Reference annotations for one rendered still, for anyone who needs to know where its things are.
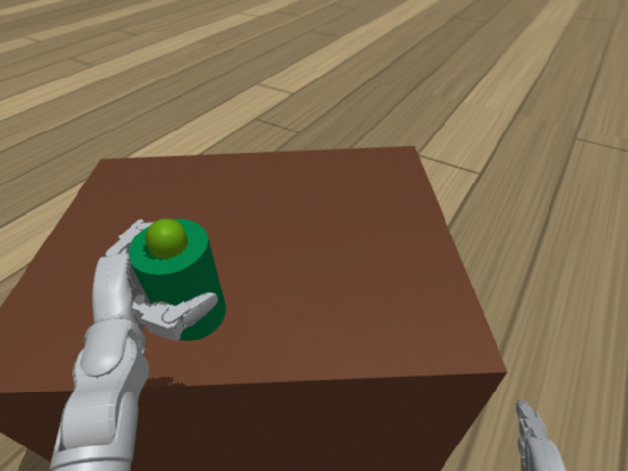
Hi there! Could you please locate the left robot hand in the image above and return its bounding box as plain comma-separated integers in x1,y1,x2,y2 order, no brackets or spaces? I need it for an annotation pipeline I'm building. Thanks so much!
92,219,218,341

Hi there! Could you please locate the left robot arm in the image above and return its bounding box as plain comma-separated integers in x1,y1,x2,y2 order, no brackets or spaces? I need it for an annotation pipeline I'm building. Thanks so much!
49,319,149,471

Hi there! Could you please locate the bottle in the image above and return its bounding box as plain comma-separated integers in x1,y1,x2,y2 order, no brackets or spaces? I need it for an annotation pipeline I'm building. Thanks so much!
129,219,226,341

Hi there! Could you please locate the right robot hand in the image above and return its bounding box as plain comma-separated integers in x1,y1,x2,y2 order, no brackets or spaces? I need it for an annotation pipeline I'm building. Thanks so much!
516,399,567,471

